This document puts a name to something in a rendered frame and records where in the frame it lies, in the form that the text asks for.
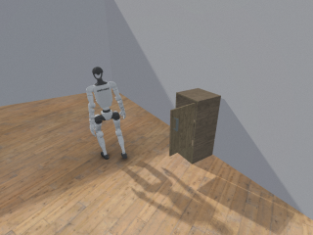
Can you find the left robot shin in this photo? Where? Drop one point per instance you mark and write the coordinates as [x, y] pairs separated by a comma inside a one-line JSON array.
[[102, 143]]

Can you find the cupboard door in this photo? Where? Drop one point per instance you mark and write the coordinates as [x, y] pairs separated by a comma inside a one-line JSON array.
[[181, 139]]

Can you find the right robot hand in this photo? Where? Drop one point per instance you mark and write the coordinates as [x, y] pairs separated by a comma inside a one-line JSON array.
[[123, 114]]

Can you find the right robot upper arm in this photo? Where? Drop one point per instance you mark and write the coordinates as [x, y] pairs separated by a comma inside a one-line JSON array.
[[115, 90]]

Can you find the left robot hand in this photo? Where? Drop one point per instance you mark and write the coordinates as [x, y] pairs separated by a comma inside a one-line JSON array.
[[92, 128]]

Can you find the handle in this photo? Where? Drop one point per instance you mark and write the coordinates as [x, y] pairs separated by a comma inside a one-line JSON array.
[[176, 124]]

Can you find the left robot forearm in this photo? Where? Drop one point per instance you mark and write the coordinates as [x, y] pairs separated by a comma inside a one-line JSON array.
[[91, 115]]

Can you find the right robot forearm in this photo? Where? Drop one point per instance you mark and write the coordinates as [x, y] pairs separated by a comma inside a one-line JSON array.
[[121, 106]]

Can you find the humanoid robot torso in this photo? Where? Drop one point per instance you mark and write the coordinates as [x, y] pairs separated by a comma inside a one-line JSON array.
[[103, 96]]

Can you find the left robot upper arm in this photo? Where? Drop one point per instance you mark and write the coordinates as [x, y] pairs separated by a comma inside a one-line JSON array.
[[90, 97]]

